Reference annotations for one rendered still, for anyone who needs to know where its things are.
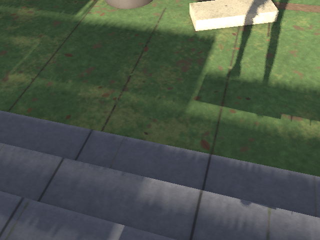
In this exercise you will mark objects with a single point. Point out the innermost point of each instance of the stairs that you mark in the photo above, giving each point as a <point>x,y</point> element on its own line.
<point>64,182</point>

